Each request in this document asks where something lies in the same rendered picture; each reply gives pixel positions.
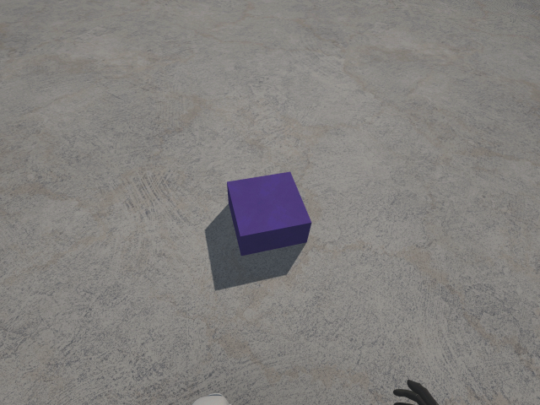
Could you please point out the robot right hand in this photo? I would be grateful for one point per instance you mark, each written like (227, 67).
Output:
(418, 394)

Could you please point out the carton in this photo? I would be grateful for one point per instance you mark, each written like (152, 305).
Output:
(268, 213)

